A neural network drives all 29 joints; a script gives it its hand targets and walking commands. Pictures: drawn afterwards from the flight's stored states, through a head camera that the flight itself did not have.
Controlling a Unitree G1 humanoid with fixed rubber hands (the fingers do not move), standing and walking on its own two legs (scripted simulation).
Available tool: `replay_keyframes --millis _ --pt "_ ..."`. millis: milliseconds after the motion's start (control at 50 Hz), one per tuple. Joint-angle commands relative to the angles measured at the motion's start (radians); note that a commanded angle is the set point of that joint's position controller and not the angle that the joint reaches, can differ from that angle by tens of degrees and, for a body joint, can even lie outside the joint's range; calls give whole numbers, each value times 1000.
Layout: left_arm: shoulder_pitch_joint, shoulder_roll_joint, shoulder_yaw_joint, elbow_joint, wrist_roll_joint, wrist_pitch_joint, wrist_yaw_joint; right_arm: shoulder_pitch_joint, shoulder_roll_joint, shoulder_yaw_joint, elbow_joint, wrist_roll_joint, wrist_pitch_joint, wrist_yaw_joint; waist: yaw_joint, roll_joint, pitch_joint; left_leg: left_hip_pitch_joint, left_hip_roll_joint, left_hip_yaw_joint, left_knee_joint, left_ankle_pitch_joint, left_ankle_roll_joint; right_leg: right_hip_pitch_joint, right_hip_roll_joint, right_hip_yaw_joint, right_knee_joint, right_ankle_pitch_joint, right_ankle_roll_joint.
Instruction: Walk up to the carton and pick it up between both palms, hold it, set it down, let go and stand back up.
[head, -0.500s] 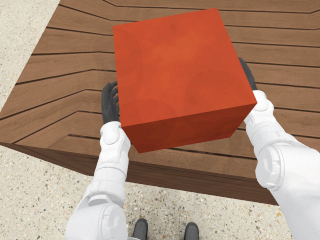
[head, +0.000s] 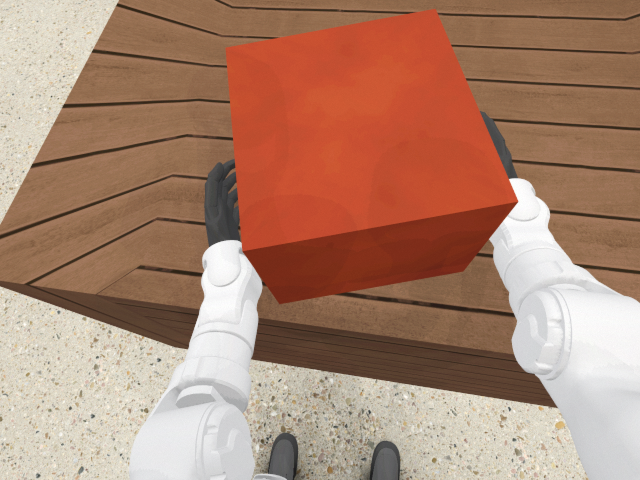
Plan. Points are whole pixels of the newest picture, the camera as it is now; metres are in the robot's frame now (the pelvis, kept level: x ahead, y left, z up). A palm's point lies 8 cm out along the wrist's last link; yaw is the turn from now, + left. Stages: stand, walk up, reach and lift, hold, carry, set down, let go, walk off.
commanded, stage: reach and lift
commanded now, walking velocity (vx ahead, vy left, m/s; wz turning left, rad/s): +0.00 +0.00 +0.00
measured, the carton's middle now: (352, 166) +0.48 +0.05 +0.03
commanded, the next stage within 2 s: none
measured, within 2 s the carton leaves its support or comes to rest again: leaves its support in 0.90 s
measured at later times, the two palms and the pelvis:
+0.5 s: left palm (224, 233) +0.38 +0.20 +0.00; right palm (493, 172) +0.51 -0.12 +0.01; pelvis +0.01 +0.01 +0.00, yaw +0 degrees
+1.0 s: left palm (216, 250) +0.36 +0.19 +0.01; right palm (497, 181) +0.49 -0.12 +0.03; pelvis +0.01 +0.01 +0.00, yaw +1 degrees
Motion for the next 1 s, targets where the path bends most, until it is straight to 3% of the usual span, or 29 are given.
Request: replay_keyframes --millis 0,40,60,80,100,140,160,200,240,260,280,300,360,400,420,440,500,520,560,620,660,680,720,740,800,840,940,960,980 --pt "-400 -305 -265 -26 41 34 -87 -441 364 134 -17 -84 -12 117 8 -268 -821 176 -76 106 66 413 79 754 -19 -84 169 618 86" --pt "-403 -290 -259 -34 36 31 -90 -412 370 177 -40 -59 -16 110 16 -264 -829 137 -83 122 54 376 80 809 -30 -70 171 656 94" --pt "-373 -307 -265 -16 33 46 -93 -442 377 181 -15 -61 -14 118 28 -262 -828 102 -81 111 46 343 81 813 -22 -63 185 594 83" --pt "-437 -320 -280 -42 44 36 -87 -432 376 151 6 -56 -18 115 -1 -230 -817 160 -73 105 42 362 73 765 -21 -91 148 541 82" --pt "-392 -320 -260 -21 59 48 -82 -436 353 169 -9 -53 -17 125 34 -242 -783 174 -72 112 48 366 71 760 -22 -88 143 547 84" --pt "-347 -336 -290 6 28 55 -91 -424 341 180 -37 -44 -30 124 -2 -279 -828 164 -84 109 67 350 75 781 -2 -74 164 630 75" --pt "-357 -321 -288 -1 40 53 -94 -441 346 180 -21 -56 -31 125 8 -248 -821 127 -79 104 64 329 66 771 -12 -85 167 574 76" --pt "-373 -312 -278 10 27 59 -94 -419 368 215 5 -36 -12 123 18 -266 -812 149 -86 118 71 323 72 775 -17 -64 160 622 83" --pt "-353 -307 -295 -4 9 70 -88 -456 334 235 -40 -14 -16 122 14 -259 -850 130 -89 105 73 342 69 817 -15 -67 177 682 81" --pt "-360 -337 -352 -25 -2 65 -89 -421 338 234 -47 -22 -33 127 -16 -246 -906 137 -80 85 63 349 60 799 -10 -87 183 694 79" --pt "-344 -341 -342 -40 1 62 -84 -438 332 240 -32 -8 -30 125 12 -242 -871 159 -83 98 70 364 58 781 2 -82 174 662 75" --pt "-393 -325 -318 -59 20 64 -83 -450 328 232 -18 -17 -19 128 4 -225 -840 181 -81 96 76 345 55 751 0 -87 166 594 72" --pt "-312 -370 -360 -29 -17 83 -85 -430 330 272 -69 4 -23 130 -10 -255 -932 156 -83 77 96 368 57 791 13 -79 201 714 63" --pt "-342 -339 -335 -23 -22 85 -82 -481 338 281 -65 23 -1 133 1 -284 -868 144 -89 78 90 352 67 799 3 -77 192 681 80" --pt "-299 -368 -379 -31 -28 103 -82 -452 321 277 -31 35 6 135 -22 -253 -861 178 -80 64 99 356 55 767 10 -73 192 670 64" --pt "-301 -350 -362 -29 -19 102 -83 -428 314 288 -39 34 2 134 -5 -240 -881 196 -83 73 108 388 46 756 13 -68 192 694 61" --pt "-336 -358 -401 -88 -52 120 -78 -410 313 316 -37 62 36 137 -29 -241 -862 223 -87 64 113 410 33 767 22 -76 193 738 64" --pt "-348 -369 -400 -108 -61 123 -75 -461 327 340 -75 83 37 140 -8 -250 -871 189 -92 65 118 377 41 769 24 -64 211 738 62" --pt "-359 -377 -445 -150 -84 132 -74 -418 347 350 -121 112 45 139 -29 -270 -930 210 -99 49 133 378 46 814 16 -68 224 826 76" --pt "-380 -419 -466 -198 -105 154 -63 -448 387 408 -178 144 69 132 -16 -267 -922 207 -112 47 149 391 43 827 26 -55 237 852 78" --pt "-385 -415 -475 -205 -94 178 -64 -455 384 402 -172 163 89 137 -14 -237 -854 218 -102 36 125 356 43 850 12 -46 235 842 81" --pt "-400 -440 -509 -250 -110 189 -61 -466 372 373 -181 156 95 143 -48 -221 -885 238 -103 22 138 367 33 817 32 -54 232 766 66" --pt "-387 -424 -542 -257 -139 201 -50 -457 350 398 -246 177 101 142 -41 -197 -931 307 -109 18 173 423 20 756 34 -64 225 769 63" --pt "-372 -418 -501 -220 -118 219 -49 -496 384 402 -257 186 119 137 -18 -244 -893 283 -111 35 173 399 34 780 26 -44 226 785 68" --pt "-361 -479 -532 -281 -141 239 -30 -492 422 434 -281 218 157 149 -7 -224 -898 296 -112 22 177 439 40 782 44 -42 255 749 57" --pt "-395 -443 -542 -315 -151 261 -33 -465 418 462 -308 236 181 140 -10 -253 -899 291 -124 37 182 407 39 820 32 -26 259 785 67" --pt "-487 -478 -607 -411 -195 294 -15 -520 457 425 -371 263 236 140 -43 -194 -940 306 -114 -4 179 413 31 821 38 -25 265 694 52" --pt "-447 -464 -602 -412 -190 307 -15 -512 462 464 -417 278 243 137 -21 -230 -916 312 -119 11 187 429 37 806 38 -9 265 718 61" --pt "-465 -454 -615 -408 -210 321 -13 -541 465 461 -443 283 267 135 -33 -249 -908 277 -128 11 189 403 42 835 39 -9 284 709 65"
